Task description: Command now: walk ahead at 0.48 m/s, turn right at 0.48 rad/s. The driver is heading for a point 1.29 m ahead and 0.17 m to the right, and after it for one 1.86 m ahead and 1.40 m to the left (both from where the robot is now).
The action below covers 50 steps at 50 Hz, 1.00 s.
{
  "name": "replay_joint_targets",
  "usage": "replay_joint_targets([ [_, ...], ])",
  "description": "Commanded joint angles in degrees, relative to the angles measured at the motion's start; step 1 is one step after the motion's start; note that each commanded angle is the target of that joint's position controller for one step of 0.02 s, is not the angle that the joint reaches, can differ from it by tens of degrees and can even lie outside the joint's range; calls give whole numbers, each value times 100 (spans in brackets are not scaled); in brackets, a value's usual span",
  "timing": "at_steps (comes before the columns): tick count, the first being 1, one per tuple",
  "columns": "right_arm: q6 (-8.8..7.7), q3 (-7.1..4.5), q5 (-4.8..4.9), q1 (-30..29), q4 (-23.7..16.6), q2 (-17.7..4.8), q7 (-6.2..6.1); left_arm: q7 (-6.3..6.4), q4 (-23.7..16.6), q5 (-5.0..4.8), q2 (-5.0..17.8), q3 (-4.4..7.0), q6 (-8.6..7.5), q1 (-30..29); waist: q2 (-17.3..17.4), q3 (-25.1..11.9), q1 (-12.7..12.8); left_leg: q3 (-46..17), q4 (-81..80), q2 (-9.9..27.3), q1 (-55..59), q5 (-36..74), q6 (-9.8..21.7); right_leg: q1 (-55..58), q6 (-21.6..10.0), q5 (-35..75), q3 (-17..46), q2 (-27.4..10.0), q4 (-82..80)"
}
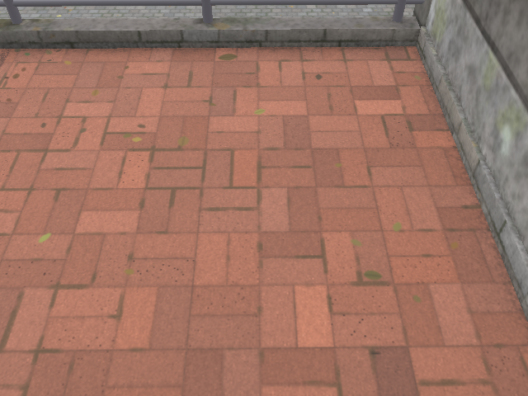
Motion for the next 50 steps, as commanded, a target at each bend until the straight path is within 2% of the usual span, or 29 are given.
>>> replay_joint_targets([
  [1, -205, -106, -52, -563, -887, -630, -337, -98, -123, 66, 75, -114, -136, 411, 481, 383, 140, -463, -1158, 774, -3193, 1615, 252, 1133, -1748, -678, 3409, -2122, -1517],
  [2, -183, -21, -211, -468, -882, -351, -414, -4, -288, 90, -246, -251, -313, -228, 123, 681, -256, -727, -2866, 1153, -2345, 2613, 401, -252, -1487, -734, 3036, -1685, -1882],
  [4, -87, 13, -208, -940, -879, -259, -409, 182, -277, -195, 73, -177, -413, -258, -203, 375, 65, -198, -4345, 1054, -1439, 3282, 112, -1052, -1589, -660, 2418, -1235, -1995],
  [6, -46, 185, -169, -1037, -1031, 129, -309, 256, -131, -13, 271, -134, -409, 291, -119, -65, 96, 126, -4298, 889, -626, 3991, -18, -1524, -1420, 762, 1978, -888, -1055],
  [8, -84, 131, -193, -1839, -1244, -222, -231, 398, 86, 37, 17, -174, -445, 1220, 158, -74, 721, -366, -5529, 882, -2583, 5112, -261, 507, -1434, 723, 2451, -878, -166],
  [9, -109, 126, -197, -2138, -1277, -345, -233, 411, 46, -56, -145, -212, -402, 1257, 389, -70, 875, -340, -6716, 879, -2214, 6098, -259, 250, -1138, 80, 2144, -576, 287],
  [12, -52, 26, -43, -2368, -1691, -385, -284, 217, -63, 12, 235, -153, -286, 1112, -182, 116, 452, 412, -6585, 420, 339, 5869, -137, -2017, -908, -113, 2305, -268, 376],
  [16, -26, -61, 59, -2866, -1841, -515, -242, 402, 64, -313, 230, -27, -199, 1883, -240, 447, 1032, 147, -8600, 273, -578, 5100, -160, 367, -524, -292, 3041, -207, 1775],
  [18, -11, -150, 141, -2085, -1465, -432, -290, 369, 142, -387, 132, -58, -41, 1796, -287, 400, 690, 272, -9854, 396, 751, 5974, -6, 368, -261, 7, 2893, 195, 2797],
  [19, -127, -387, 825, -1678, -1512, -518, -456, 652, -11, -817, -207, 42, 273, 1188, -147, -47, 364, -167, -9855, 712, 1520, 7772, 171, -37, -40, 464, 2460, 453, 3904],
  [20, -96, -416, 732, -319, -1125, -667, -559, 661, -184, -630, -138, 27, 319, 980, 211, -853, -137, -304, -8371, 1434, 3957, 10444, 316, -1911, 214, -1699, 1731, 547, 5564],
  [21, -40, -531, 598, 435, -982, -1076, -558, 694, -469, -815, -502, -103, 364, 1621, 1293, -2510, -271, -1076, -6288, 3147, 7026, 12465, 1566, -4079, 678, -4666, 1544, 962, 8570],
  [22, 69, -531, 672, 360, -1006, -885, -526, 699, -819, -848, -39, -109, 299, 1618, 1302, -3363, -357, -1631, -6234, 3372, 7423, 11004, 1937, -4961, 837, -4335, 1657, 224, 9173],
  [23, 186, -571, 621, 37, -1080, -882, -606, 709, -1123, -890, 50, -55, 323, 866, 1216, -3131, -416, -1605, -6757, 3308, 6837, 8697, 2044, -5475, 967, -3780, 1295, -75, 9450],
  [24, 290, -529, 512, -512, -1234, -752, -708, 781, -1298, -818, 105, -20, 456, 281, 73, -2633, -252, -1560, -7583, 2983, 5359, 6419, 1919, -5013, 1093, -2890, 1032, -289, 8838],
  [25, 397, -504, 408, -923, -1251, -784, -813, 882, -1445, -743, -31, -12, 653, -132, -157, -1671, 22, -1683, -8323, 3088, 3647, 5445, 1937, -4606, 1190, -2485, 818, -314, 8886],
  [27, 433, -443, 376, -1240, -1112, -798, -902, 931, -1682, -650, -271, -20, 893, -274, 130, -453, 490, -1138, -8785, 2773, 1252, 5147, 1514, -3875, 1171, -2046, 875, -450, 8774],
  [28, 409, -412, 406, -1314, -1087, -730, -884, 963, -1689, -707, -143, 67, 906, -233, 221, -39, 592, -321, -8959, 2114, 575, 4782, 1185, -3637, 1103, -1318, 707, -286, 8113],
  [31, 317, -336, 327, -1580, -1135, -713, -1048, 864, -2030, -530, -165, 104, 792, -474, 345, -196, 711, 656, -8786, 1437, -20, 4966, 1086, -2681, 1116, 798, 705, -267, 5710],
  [32, 359, -322, 396, -1523, -1080, -684, -1090, 777, -2133, -486, -378, 29, 745, -670, 314, -442, 684, 796, -8796, 1213, 124, 4570, 1096, -2128, 1078, 1497, 642, -390, 4046],
  [35, 379, -444, 570, -1247, -930, -808, -983, 595, -2082, -553, -584, -33, 645, -1106, 717, -927, 481, 598, -8874, 1570, 725, 4223, 1126, -680, 1073, 1711, 618, -483, 1678],
  [39, 421, -539, 545, -1042, -1042, -816, -815, 413, -1995, -557, -57, 190, 649, -1304, 807, -398, 296, 68, -8536, 1799, 953, 2903, 851, 216, 589, 818, 236, -367, -353],
  [40, 432, -521, 467, -573, -908, -678, -801, 451, -1897, -525, 168, 283, 645, -1125, 597, -346, 233, 154, -8149, 1551, 867, 2393, 586, 634, 480, 975, 273, -369, -766],
  [41, 375, -464, 328, -8, -831, -436, -746, 531, -1952, -509, 560, 383, 630, -936, -88, -621, 39, 429, -7255, 1212, 247, 1320, 168, 1631, 224, 2661, 1056, -1120, -403],
  [42, 306, -344, 258, 66, -1035, -158, -685, 611, -1940, -404, 788, 426, 717, -716, -1319, -1111, 61, 831, -6014, 805, -1102, -101, -352, 2666, -567, 2884, 2355, -2198, -425],
  [43, 262, -428, 421, -839, -1257, -422, -712, 598, -1609, -219, 334, 324, 737, -27, -1263, -1341, 680, 232, -5401, 625, -1396, -247, -471, 2241, -1250, 1396, 3263, -2522, -1281],
  [45, 367, -612, 596, -1148, -1239, -758, -798, 627, -1206, -392, 458, 388, 654, 86, -1075, -695, 616, 161, -4488, 676, -2048, 157, -437, 1733, -1058, -1886, 3297, -2210, -1884],
  [46, 423, -704, 528, -1172, -1236, -950, -859, 661, -1222, -521, 660, 471, 616, -262, -1298, -374, 484, 245, -4234, 631, -2094, 476, -412, 1173, -894, -2588, 3200, -2105, -2181],
  [50, 362, -773, 513, -613, -904, -506, -815, 685, -905, -508, 320, 452, 362, -585, -915, -384, 53, 202, -3816, 582, -1635, 1975, -213, 274, -471, -1916, 2175, -1735, -2366],
])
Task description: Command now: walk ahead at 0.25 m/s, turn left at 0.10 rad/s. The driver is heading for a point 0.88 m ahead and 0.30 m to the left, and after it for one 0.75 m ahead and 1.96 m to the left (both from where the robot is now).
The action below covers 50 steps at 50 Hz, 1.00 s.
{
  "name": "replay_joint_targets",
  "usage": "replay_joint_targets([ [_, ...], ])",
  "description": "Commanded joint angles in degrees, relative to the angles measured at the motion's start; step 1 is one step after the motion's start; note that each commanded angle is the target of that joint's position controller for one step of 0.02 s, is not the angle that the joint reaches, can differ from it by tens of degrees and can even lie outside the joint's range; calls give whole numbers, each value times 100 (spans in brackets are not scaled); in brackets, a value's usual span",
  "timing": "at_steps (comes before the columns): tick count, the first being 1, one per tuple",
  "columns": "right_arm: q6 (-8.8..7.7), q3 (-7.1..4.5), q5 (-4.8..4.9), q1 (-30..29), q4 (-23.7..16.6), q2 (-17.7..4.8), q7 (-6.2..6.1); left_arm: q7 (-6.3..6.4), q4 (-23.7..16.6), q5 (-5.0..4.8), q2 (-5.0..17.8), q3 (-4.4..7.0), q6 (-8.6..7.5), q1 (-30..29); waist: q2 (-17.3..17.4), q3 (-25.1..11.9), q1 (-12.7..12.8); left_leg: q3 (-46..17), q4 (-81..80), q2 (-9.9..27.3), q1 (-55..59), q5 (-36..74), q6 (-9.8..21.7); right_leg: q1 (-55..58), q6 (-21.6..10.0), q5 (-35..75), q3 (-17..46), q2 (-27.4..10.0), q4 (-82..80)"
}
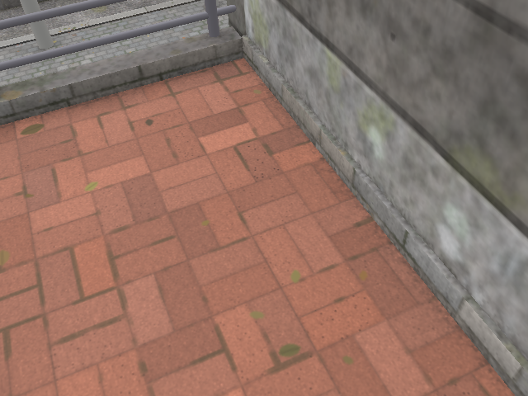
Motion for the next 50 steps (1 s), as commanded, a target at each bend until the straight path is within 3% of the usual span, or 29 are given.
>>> replay_joint_targets([
  [1, -115, -193, 8, 269, -167, -300, 21, 53, -32, -39, 844, 317, -302, -23, -880, 0, -44, -308, 452, 140, -954, 899, 153, 386, -782, -2057, 1658, -1439, -1867],
  [4, -171, -184, 13, -133, -316, -235, 67, 119, 245, -35, 896, 366, -451, 282, -644, -64, 52, -584, -209, 188, -1208, 1377, 220, 671, -837, -1741, 1512, -1667, -1914],
  [7, -204, -134, -4, -516, -456, -166, 130, 196, 340, -35, 1136, 441, -489, 364, -725, -114, 133, -446, -1042, 179, -1012, 1560, 193, 735, -801, -1628, 1235, -1828, -2013],
  [10, -186, -105, 32, -603, -417, -155, 170, 162, 424, -64, 1276, 507, -510, 454, -850, -23, 212, -108, -1685, 130, -367, 1468, 208, 465, -677, -1506, 718, -1795, -2004],
  [14, -178, -104, 77, -430, -383, -210, 252, 52, 525, -172, 1284, 524, -500, 407, -897, 141, 156, 236, -2265, 103, 447, 692, 542, 300, -474, -1726, 289, -1820, -1680],
  [16, -172, -153, 47, 51, -189, -246, 280, -36, 493, -117, 1185, 490, -440, 316, -628, 106, -38, 678, -2729, -179, 1332, 437, 740, -13, -261, -1941, -137, -1574, -916],
  [17, -162, -240, 75, 516, -24, -357, 287, -33, 482, -24, 1028, 436, -393, 316, -296, 16, -172, 697, -3036, -354, 1926, 84, 882, -275, -69, -1833, -494, -1246, 144],
  [18, -184, -418, 52, 1143, 58, -917, 273, -48, 316, 121, 626, 303, -418, 208, 1154, 15, -356, -1189, -3704, 608, 2867, -264, 1339, -1593, 315, -1356, -1061, -809, 2699],
  [19, -295, -496, 170, 1528, -91, -1548, 307, -35, -47, 163, 425, 226, -653, -57, 2240, -15, -389, -4168, -4803, 1574, 4228, -409, 2333, -3906, 520, -2087, -529, 132, 4343],
  [20, -396, -443, 58, 1944, 23, -1301, 344, -48, -92, -89, 823, 292, -877, -422, 1533, -240, -675, -4734, -5142, 1861, 4630, -724, 2623, -4637, 318, -1879, 278, -91, 4883],
  [21, -473, -355, -9, 1670, -41, -1013, 335, -87, -162, -151, 1001, 313, -969, -754, 1189, -44, -543, -4230, -4861, 1716, 4503, -131, 2353, -4824, 134, -1368, 439, -289, 4812],
  [22, -456, -285, -6, 1152, -208, -807, 314, -77, -99, -11, 947, 301, -968, -806, 544, 15, -288, -3446, -4659, 1468, 3969, 481, 2066, -4409, 104, -768, 481, -493, 4395],
  [23, -407, -227, 49, 688, -344, -626, 282, -46, -29, 120, 936, 308, -923, -780, 292, 55, -66, -2833, -4705, 1243, 3327, 950, 1860, -3844, 142, -281, 449, -621, 3745],
  [24, -381, -176, 74, 489, -408, -473, 253, -60, -41, 133, 943, 326, -848, -745, 339, 18, 115, -2443, -4821, 1059, 2848, 1409, 1740, -3242, 187, 16, 413, -626, 3239],
  [26, -390, -180, 95, 507, -389, -467, 186, -111, -149, 123, 782, 270, -763, -992, 309, 29, 167, -1805, -4904, 738, 2396, 2355, 1635, -2548, 282, 597, 215, -385, 2385],
  [28, -413, -215, 154, 673, -303, -558, 107, -175, -310, 103, 524, 184, -751, -1470, 276, 158, 76, -1300, -4908, 399, 2013, 2746, 1465, -1839, 270, 1292, 55, -55, 1145],
  [30, -410, -243, 180, 952, -194, -615, 64, -232, -476, 31, 417, 143, -737, -1857, 420, 173, -57, -1275, -4875, 330, 1978, 2678, 1384, -1385, 286, 1746, 8, 173, 405],
  [35, -362, -315, 235, 1303, -48, -531, 49, -285, -854, -59, 681, 197, -788, -2339, 485, 289, -200, -1959, -4490, 650, 2718, 2323, 1345, -1202, 158, 1441, 295, 140, -210],
  [37, -318, -368, 206, 1175, -136, -593, 51, -296, -828, -72, 839, 260, -850, -1995, 593, 107, 3, -2090, -4043, 632, 2861, 3040, 1278, -516, -1, 964, 218, 205, -348],
  [38, -321, -365, 199, 1000, -247, -567, 77, -272, -684, -39, 992, 344, -877, -1381, 571, -239, 314, -1980, -3468, 385, 2661, 3797, 1163, 486, -179, 911, 173, 209, -435],
  [39, -342, -338, 142, 585, -482, -516, 130, -235, -492, 44, 1230, 447, -883, -305, 362, -931, 868, -1769, -2246, 68, 1836, 3634, 990, 2188, -486, 902, 619, -353, -145],
  [40, -394, -224, 106, 1110, -603, -97, 159, -167, -378, 129, 1664, 563, -824, 742, -886, -2044, 919, -1234, -104, -663, 8, 1473, 583, 4633, -1256, 581, 2535, -1759, -150],
  [41, -436, -133, 194, 1546, -598, -186, 193, -226, -241, -14, 1508, 495, -795, 857, -2085, -2514, 718, -1288, 1048, -693, -966, -1201, 523, 5047, -1724, -523, 4386, -2540, -777],
  [42, -429, -279, 269, 1259, -523, -655, 185, -186, -373, -20, 1026, 387, -723, 443, -1308, -1514, 701, -1247, 1479, -312, -1434, -774, 500, 4254, -1467, -1195, 3852, -2314, -1003],
  [44, -380, -289, 95, 403, -708, -630, 171, -189, -340, 23, 730, 277, -648, -181, -322, -221, 498, -810, 1113, 90, -1112, 133, 494, 2299, -1143, -292, 2458, -1785, -1383],
  [45, -357, -310, 30, 306, -759, -559, 169, -223, -282, 76, 658, 238, -674, -304, -340, -15, 322, -823, 818, 240, -798, 299, 517, 1676, -1062, 77, 2084, -1580, -1558],
  [46, -334, -292, 78, 393, -769, -420, 182, -254, -218, 105, 668, 232, -693, -361, -427, 87, 170, -803, 621, 298, -527, 338, 538, 1283, -1022, 223, 1783, -1431, -1717],
  [48, -310, -227, 101, 335, -849, -190, 181, -278, -73, 40, 749, 256, -749, -287, -513, 160, 68, -709, 209, 351, -477, 459, 517, 1034, -1107, 636, 1413, -1403, -1956],
  [50, -336, -178, 45, -36, -989, -181, 184, -263, 64, 4, 959, 303, -765, -182, -392, 256, 64, -616, -433, 430, -662, 972, 461, 1048, -1147, 1057, 1107, -1400, -2079],
])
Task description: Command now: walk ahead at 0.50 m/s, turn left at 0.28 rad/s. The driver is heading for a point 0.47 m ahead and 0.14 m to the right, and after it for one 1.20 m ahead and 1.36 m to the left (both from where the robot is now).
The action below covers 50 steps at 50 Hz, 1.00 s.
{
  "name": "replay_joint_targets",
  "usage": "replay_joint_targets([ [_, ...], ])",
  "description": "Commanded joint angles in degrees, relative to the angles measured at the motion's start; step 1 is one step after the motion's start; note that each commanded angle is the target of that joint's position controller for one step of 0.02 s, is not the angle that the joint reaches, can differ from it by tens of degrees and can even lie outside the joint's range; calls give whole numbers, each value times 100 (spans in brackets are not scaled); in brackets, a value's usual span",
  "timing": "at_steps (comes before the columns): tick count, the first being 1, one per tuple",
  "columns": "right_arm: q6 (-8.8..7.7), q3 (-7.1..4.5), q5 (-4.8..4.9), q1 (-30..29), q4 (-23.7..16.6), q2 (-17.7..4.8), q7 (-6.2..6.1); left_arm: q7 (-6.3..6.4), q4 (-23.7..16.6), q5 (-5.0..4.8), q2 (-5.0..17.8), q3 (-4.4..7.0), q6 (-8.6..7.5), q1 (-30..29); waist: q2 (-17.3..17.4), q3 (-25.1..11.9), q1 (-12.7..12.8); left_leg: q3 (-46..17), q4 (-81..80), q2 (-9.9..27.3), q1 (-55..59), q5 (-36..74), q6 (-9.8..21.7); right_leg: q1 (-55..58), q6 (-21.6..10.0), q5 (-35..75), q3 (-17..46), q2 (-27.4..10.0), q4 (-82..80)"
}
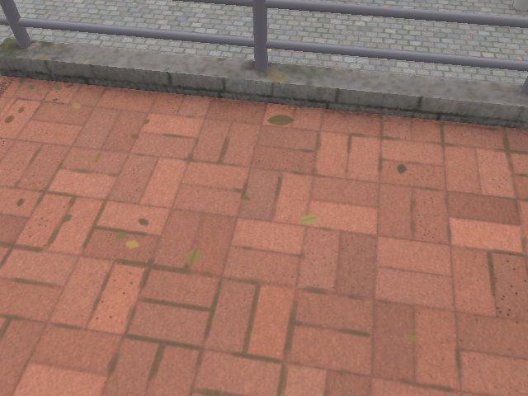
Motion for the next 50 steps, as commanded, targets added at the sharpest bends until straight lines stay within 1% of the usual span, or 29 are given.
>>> replay_joint_targets([
  [1, -80, 72, -72, -36, -415, -10, 32, 11, -279, -53, 703, 117, -109, -341, -466, -48, -250, -89, -842, 357, -386, 810, -56, 251, -1045, 1118, 1255, -1604, -1120],
  [5, -187, 194, -60, -942, -593, 61, 150, 26, -119, -180, 932, 136, -16, 58, -504, 87, 72, 327, -2344, 159, 254, 1786, -140, 63, -856, 1305, 736, -1287, -1007],
  [8, -237, 192, 8, -1484, -790, -91, 226, 20, 35, -238, 1095, 148, 70, 532, -543, 175, 266, 382, -2985, -22, 368, 1596, -176, 463, -865, 1079, 1034, -1485, -738],
  [10, -285, 143, 25, -1529, -848, -255, 273, 42, 97, -243, 1188, 159, 131, 637, -672, 125, 179, 389, -3339, -136, 660, 1264, -90, 710, -772, 1081, 1275, -1637, -429],
  [12, -320, 0, -13, -743, -633, -520, 246, 64, 128, -253, 1187, 135, 174, 586, -710, -309, -315, 546, -3744, -330, 2061, 1212, 126, 561, -543, 1917, 1135, -1433, 406],
  [13, -334, -138, -98, 196, -431, -851, 182, 65, 76, -198, 965, 54, 151, 512, -608, -921, -760, 200, -3556, 72, 3528, 1388, 378, -74, -314, 1827, 878, -1109, 1599],
  [14, -301, -279, -262, 1110, -340, -1459, 102, 54, -131, -111, 393, -127, 68, 791, 529, -1970, -948, -1690, -3433, 1686, 5876, 1383, 1059, -2083, 119, -102, 368, -429, 3838],
  [15, -262, -221, -195, 1337, -228, -1245, 125, 53, -119, -211, 453, -158, -8, 1002, 1344, -2607, -938, -3388, -4115, 2309, 6173, 657, 1537, -2990, 186, -2427, 843, -220, 4992],
  [16, -238, -93, -169, 1051, -250, -824, 125, 69, -128, -332, 950, 7, 5, 715, 812, -1831, -927, -2776, -4261, 2056, 5590, 274, 1335, -3458, 185, -2121, 1031, -520, 5511],
  [17, -234, -8, -125, 668, -275, -588, 121, 86, -232, -319, 954, 13, 42, 352, 648, -1212, -800, -1999, -4418, 1806, 4842, 309, 1135, -3519, 173, -1651, 851, -750, 5478],
  [18, -247, 60, -126, 271, -252, -402, 144, 106, -267, -240, 880, 21, 97, 165, 413, -756, -607, -1483, -4690, 1563, 4056, 469, 1033, -3320, 190, -1275, 792, -914, 5221],
  [19, -285, 98, -141, -4, -236, -252, 161, 114, -270, -186, 817, 52, 177, 164, 469, -453, -404, -1067, -4955, 1386, 3455, 682, 939, -3027, 202, -996, 850, -1055, 4960],
  [20, -319, 91, -163, -167, -195, -228, 168, 104, -259, -199, 682, 43, 257, 272, 517, -286, -241, -756, -5179, 1303, 3042, 814, 894, -2748, 226, -818, 852, -1107, 4860],
  [23, -413, 22, -192, -235, -56, -338, 116, 103, -379, -187, 474, 19, 394, 113, 247, -51, -97, -24, -5485, 1290, 2752, 1615, 907, -2801, 327, -268, 904, -1113, 4510],
  [27, -401, -52, -170, -89, 132, -554, 27, -12, -569, -136, 374, -35, 396, -423, 155, 114, -197, 887, -5547, 1116, 2827, 1912, 743, -2690, 318, 932, 733, -1045, 3167],
  [30, -354, -97, -100, 175, 291, -714, -6, -116, -786, -91, 312, -101, 393, -1054, 14, 375, -411, 1207, -5510, 1152, 2864, 2013, 674, -2391, 219, 1183, 478, -930, 2280],
  [33, -235, -120, 43, 421, 543, -891, 15, -166, -974, -22, 393, -97, 354, -1320, 93, 390, -362, 1112, -4995, 1267, 3231, 3217, 640, -2004, 53, 662, 284, -677, 1650],
  [35, -174, -137, 135, 298, 633, -1059, 17, -156, -851, 39, 642, 5, 304, -842, 274, 4, 11, 1028, -4217, 1142, 3477, 4181, 455, -1157, -116, 684, 79, -394, 1095],
  [36, -159, -95, 135, 336, 690, -976, 20, -116, -593, 83, 899, 122, 279, -149, 183, -407, 330, 1112, -3392, 867, 3307, 4412, 273, -84, -242, 1346, -60, -204, 743],
  [37, -187, 13, -7, 541, 665, -715, 28, -29, -448, 147, 1389, 247, 269, 457, -227, -1014, 475, 1245, -2190, 446, 2455, 3034, -69, 1382, -448, 3814, 511, -868, 1073],
  [38, -222, 254, -172, 1282, 657, -45, 106, 57, -462, 288, 1713, 225, 309, 630, -1677, -2029, 147, 991, 107, -335, 515, -2003, -515, 3504, -1528, 5987, 2431, -2693, 1471],
  [39, -231, 179, 40, 1404, 868, -390, 87, 43, -525, 192, 1499, 177, 344, 808, -1489, -2986, 415, -251, 1021, -501, 500, -2638, -562, 3350, -1846, 5433, 3069, -2961, 1024],
  [40, -188, 60, 219, 865, 756, -751, 65, 28, -529, 123, 1305, 136, 347, 494, -1117, -2345, 421, -252, 1179, -249, 108, -2380, -516, 2815, -1605, 4840, 2314, -2630, 811],
  [41, -123, 80, 189, 522, 656, -659, 4, 30, -526, 45, 1081, 74, 319, 63, -887, -1674, 246, -41, 885, -13, -189, -2000, -483, 2170, -1354, 4020, 1884, -2376, 624],
  [42, -18, 62, 73, 382, 689, -619, -71, 39, -521, 33, 808, -4, 291, -288, -691, -1193, 87, 34, 656, 157, -57, -1607, -511, 1401, -1203, 3465, 1575, -2204, 362],
  [43, 122, 39, 25, 497, 715, -572, -113, 49, -503, 81, 663, -36, 275, -575, -779, -979, -154, 42, 492, 271, 425, -1295, -524, 656, -1107, 3069, 1292, -2107, 83],
  [45, 324, 16, 11, 667, 688, -433, -172, 89, -504, 188, 704, -14, 236, -900, -864, -821, -381, 181, 418, 208, 939, -937, -543, -130, -1127, 2532, 951, -2093, -325],
  [47, 422, -2, -12, 541, 547, -387, -209, 170, -464, 188, 816, 25, 237, -1033, -846, -669, -433, 235, 86, 224, 862, -677, -545, -340, -1149, 2041, 654, -2128, -551],
  [50, 488, 11, -40, 195, 341, -358, -156, 311, -374, 126, 900, 63, 318, -1050, -846, -588, -342, 305, -619, 323, 836, -127, -510, -269, -1082, 997, 324, -2121, -752],
])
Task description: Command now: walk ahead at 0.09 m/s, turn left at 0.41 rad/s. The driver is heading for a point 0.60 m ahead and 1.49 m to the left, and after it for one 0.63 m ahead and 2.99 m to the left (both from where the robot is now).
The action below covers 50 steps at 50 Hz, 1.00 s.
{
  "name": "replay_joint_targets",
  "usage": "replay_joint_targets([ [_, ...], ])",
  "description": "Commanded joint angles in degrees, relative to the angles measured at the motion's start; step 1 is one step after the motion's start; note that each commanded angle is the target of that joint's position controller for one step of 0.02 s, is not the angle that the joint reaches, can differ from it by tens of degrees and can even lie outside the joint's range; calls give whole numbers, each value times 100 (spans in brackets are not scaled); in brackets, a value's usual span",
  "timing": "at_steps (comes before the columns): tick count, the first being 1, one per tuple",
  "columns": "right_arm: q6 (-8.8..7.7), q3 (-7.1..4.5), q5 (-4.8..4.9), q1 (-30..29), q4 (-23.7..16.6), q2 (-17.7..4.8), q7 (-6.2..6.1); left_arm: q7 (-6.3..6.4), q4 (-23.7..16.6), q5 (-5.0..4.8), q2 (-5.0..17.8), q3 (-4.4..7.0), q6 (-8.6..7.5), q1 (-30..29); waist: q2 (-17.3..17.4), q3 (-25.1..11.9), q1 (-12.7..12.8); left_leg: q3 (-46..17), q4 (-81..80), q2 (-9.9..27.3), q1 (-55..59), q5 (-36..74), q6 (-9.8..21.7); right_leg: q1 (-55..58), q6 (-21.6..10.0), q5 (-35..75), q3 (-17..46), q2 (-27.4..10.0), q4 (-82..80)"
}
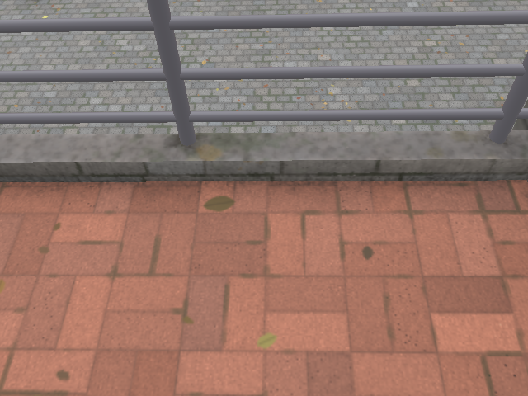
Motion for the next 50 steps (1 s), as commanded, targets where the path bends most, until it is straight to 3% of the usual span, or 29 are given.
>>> replay_joint_targets([
  [1, 72, -70, -24, 283, -346, -294, 33, 158, -355, -37, 946, 235, -18, -443, -847, -831, -126, -67, -464, 228, 551, 513, 37, 320, -1028, 485, 842, -1682, -1164],
  [8, 153, -105, -18, -145, -691, -388, 254, 170, -203, -177, 1229, 330, 247, -330, -843, -707, -9, 395, -1832, 28, 967, 233, 289, 927, -783, 270, 569, -1921, -735],
  [10, 149, -143, -48, 149, -616, -406, 297, 164, -152, -282, 1199, 334, 314, -357, -771, -747, -205, 607, -2839, -210, 1591, 837, 528, 872, -438, 136, 336, -1733, -181],
  [11, 137, -221, -92, 359, -566, -622, 261, 142, -25, -285, 1028, 308, 343, -87, -420, -697, -229, 306, -3464, -224, 2026, 1498, 754, 611, -61, -206, 94, -1434, 458],
  [12, 109, -370, -111, 565, -602, -1222, 156, 100, -108, -107, 723, 238, 349, -98, 966, -671, -108, -1302, -3861, 888, 2749, 3469, 1209, -546, 483, -1341, -481, -776, 2083],
  [13, 48, -407, -211, 440, -761, -1641, 141, 119, -458, -24, 689, 222, 309, -515, 1779, -605, -123, -2769, -4012, 1834, 3004, 4165, 2329, -2041, 861, -3155, -22, 85, 3389],
  [14, -95, -361, -278, 511, -783, -1389, 198, 127, -514, -65, 904, 281, 295, -882, 992, -914, -375, -2642, -4068, 1690, 2956, 3883, 2456, -2161, 803, -3143, 837, 51, 4166],
  [15, -211, -324, -242, 303, -791, -1277, 194, 130, -505, -182, 930, 309, 296, -877, 749, -888, -207, -2147, -4029, 1365, 2974, 3710, 2131, -2260, 704, -2614, 1061, -28, 4318],
  [16, -252, -305, -130, -15, -851, -1149, 162, 176, -368, -181, 898, 323, 295, -704, 455, -910, -44, -1820, -3933, 1093, 2948, 3481, 1793, -2264, 667, -2163, 1172, -106, 4219],
  [17, -239, -241, -21, -228, -904, -954, 127, 213, -323, -133, 1006, 360, 294, -648, 456, -897, 22, -1684, -3911, 1012, 2861, 3496, 1637, -2221, 671, -1891, 1222, -129, 4110],
  [19, -207, -189, -44, -236, -953, -852, 66, 202, -309, -130, 934, 361, 259, -560, 455, -1063, 102, -1551, -3880, 847, 2698, 3757, 1626, -1856, 700, -1512, 1212, 0, 4084],
  [23, -133, -234, -5, -77, -946, -994, -6, 141, -359, -182, 713, 256, 231, -724, 457, -1008, -10, -1695, -3904, 748, 2813, 3217, 1640, -1610, 765, -1216, 1302, 128, 2861],
  [26, -77, -270, -13, -156, -1014, -1101, -22, 79, -330, -221, 778, 241, 205, -701, 615, -953, -44, -1931, -3950, 692, 2509, 2611, 1660, -1067, 800, -1196, 1358, 211, 2246],
  [30, -40, -258, -25, -324, -1104, -1072, 26, 34, -314, -251, 914, 279, 111, -568, 767, -862, -54, -2351, -3762, 571, 2291, 2599, 1581, -520, 747, -1378, 1351, 326, 1509],
  [32, 7, -215, 19, -459, -1134, -1013, 51, -5, -258, -209, 874, 276, 49, -309, 787, -861, 100, -2451, -3505, 385, 2270, 2899, 1432, -93, 637, -1029, 1257, 389, 645],
  [33, 32, -179, 65, -492, -1160, -933, 38, -30, -167, -205, 895, 292, 39, -42, 732, -916, 221, -2379, -3310, 199, 2130, 2765, 1212, 423, 540, -343, 1198, 345, -66],
  [34, 46, -128, 47, -397, -1198, -768, 18, -23, -116, -143, 1157, 363, 50, 185, 368, -1017, 207, -2167, -2850, -99, 1630, 1963, 921, 1113, 332, 163, 1587, -232, -312],
  [35, 58, -30, 8, -60, -1205, -399, 18, 19, -166, -45, 1575, 422, 118, 136, -1187, -1082, -79, -1288, -1524, -902, 719, -156, 564, 1739, -186, 1593, 2737, -1496, -364],
  [36, 30, -161, -3, -80, -1325, -818, 11, -12, -226, 164, 1583, 412, 110, 83, -1965, -920, -9, -889, -467, -1211, -109, -1682, 305, 1373, -1214, 2134, 3859, -2376, -586],
  [37, 24, -330, -40, -53, -1231, -1310, 9, -25, -377, 115, 1314, 336, 79, -190, -1324, -770, -84, -1009, 496, -806, -92, -1350, 208, 1168, -1316, 2004, 3447, -2229, -589],
  [38, 67, -383, 0, -5, -1135, -1347, 15, 5, -427, 19, 1072, 284, 88, -460, -1076, -668, -197, -910, 807, -734, -127, -910, 147, 1070, -1023, 1670, 2811, -1824, -515],
  [39, 142, -361, 15, 83, -1024, -1167, -1, 36, -480, -76, 957, 245, 101, -577, -969, -563, -212, -806, 1006, -687, -161, -604, 41, 1052, -813, 1320, 2333, -1488, -507],
  [40, 183, -330, 7, 55, -1041, -1034, 6, 78, -475, -139, 913, 217, 111, -567, -986, -461, -149, -754, 1165, -643, -300, -337, -57, 1097, -787, 1288, 2123, -1403, -525],
  [42, 207, -242, 70, -172, -1215, -766, 13, 199, -396, -171, 1026, 225, 147, -373, -1028, -324, 1, -478, 738, -578, -294, 30, -171, 1141, -751, 1005, 1668, -1245, -718],
  [44, 187, -191, 69, -417, -1352, -703, 32, 266, -348, -126, 1125, 252, 185, -111, -1085, -427, 230, -355, 100, -401, -400, 99, -306, 1662, -836, 1026, 1597, -1390, -729],
  [47, 164, -60, 35, -515, -1494, -444, 140, 241, -329, -174, 1344, 332, 255, -25, -1132, -566, 351, -64, -870, -197, 179, -107, -365, 1770, -869, 1142, 1301, -1502, -668],
  [50, 195, -85, 54, -412, -1513, -591, 210, 112, -380, -196, 1521, 391, 269, -111, -1174, -572, 288, 269, -1586, -235, 866, -109, -207, 1542, -868, 1661, 1075, -1638, -561],
])
Velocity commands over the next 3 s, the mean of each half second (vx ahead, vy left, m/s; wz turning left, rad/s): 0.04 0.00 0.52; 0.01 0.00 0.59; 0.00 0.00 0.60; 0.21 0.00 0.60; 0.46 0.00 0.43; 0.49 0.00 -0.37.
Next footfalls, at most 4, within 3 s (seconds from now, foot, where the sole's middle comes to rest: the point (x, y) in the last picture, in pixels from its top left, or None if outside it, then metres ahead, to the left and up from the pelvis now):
0.22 left None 0.06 0.15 -0.78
0.68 right None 0.14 -0.07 -0.78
1.10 left None -0.01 0.16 -0.78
1.66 right None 0.17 0.03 -0.78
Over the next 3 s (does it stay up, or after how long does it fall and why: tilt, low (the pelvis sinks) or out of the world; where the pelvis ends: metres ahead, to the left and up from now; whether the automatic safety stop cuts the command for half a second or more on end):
stays up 0.13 0.74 0.00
